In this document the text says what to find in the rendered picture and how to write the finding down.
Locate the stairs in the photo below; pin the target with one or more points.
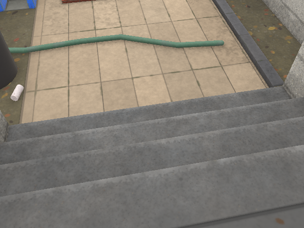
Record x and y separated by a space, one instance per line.
103 145

